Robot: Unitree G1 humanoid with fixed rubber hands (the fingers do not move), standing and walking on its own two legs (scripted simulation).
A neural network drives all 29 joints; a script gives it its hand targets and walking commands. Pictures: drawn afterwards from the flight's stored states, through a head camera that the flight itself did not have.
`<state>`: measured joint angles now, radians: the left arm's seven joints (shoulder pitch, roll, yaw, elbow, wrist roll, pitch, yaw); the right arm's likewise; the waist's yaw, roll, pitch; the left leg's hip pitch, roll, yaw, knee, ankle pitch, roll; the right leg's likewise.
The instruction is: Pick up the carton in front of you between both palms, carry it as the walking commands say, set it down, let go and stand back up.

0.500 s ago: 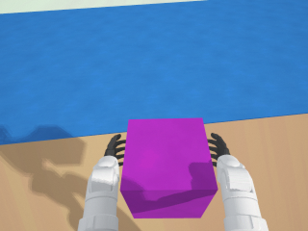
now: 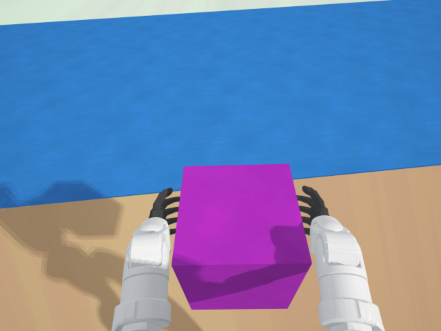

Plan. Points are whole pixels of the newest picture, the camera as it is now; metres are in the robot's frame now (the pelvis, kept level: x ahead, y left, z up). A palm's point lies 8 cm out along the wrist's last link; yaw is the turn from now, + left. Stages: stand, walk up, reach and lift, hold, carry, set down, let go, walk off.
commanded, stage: hold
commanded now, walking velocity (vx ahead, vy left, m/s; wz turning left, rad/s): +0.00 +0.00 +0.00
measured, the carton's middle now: (237, 240) +0.30 +0.00 -0.02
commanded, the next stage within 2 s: carry in 0.94 s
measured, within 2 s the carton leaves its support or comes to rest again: neither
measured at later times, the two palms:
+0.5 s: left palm (159, 225) +0.29 +0.15 +0.05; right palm (318, 223) +0.29 -0.15 +0.05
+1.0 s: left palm (159, 224) +0.29 +0.15 +0.05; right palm (318, 223) +0.29 -0.15 +0.05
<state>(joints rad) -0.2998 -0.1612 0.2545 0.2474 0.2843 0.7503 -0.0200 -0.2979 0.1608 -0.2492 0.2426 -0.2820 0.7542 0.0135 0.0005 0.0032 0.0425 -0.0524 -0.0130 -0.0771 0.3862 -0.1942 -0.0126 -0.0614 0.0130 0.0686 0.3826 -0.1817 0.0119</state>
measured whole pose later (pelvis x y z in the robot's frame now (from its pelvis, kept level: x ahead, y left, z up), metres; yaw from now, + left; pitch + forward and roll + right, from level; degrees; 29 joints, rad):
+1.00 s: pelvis +0.01 +0.00 +0.00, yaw +0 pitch -4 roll +0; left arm -0.26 -0.15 0.21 0.20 0.26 0.77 -0.01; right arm -0.25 0.15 -0.21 0.20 -0.26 0.77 0.00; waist 0.00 0.00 -0.03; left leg -0.14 -0.01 -0.08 0.45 -0.27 -0.01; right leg -0.15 0.01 0.07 0.44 -0.26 0.01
